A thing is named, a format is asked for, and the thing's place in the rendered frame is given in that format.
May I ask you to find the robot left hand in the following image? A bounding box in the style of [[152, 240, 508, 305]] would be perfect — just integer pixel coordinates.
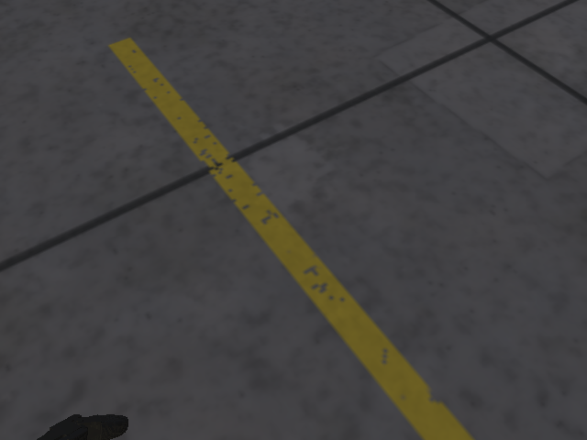
[[37, 414, 128, 440]]

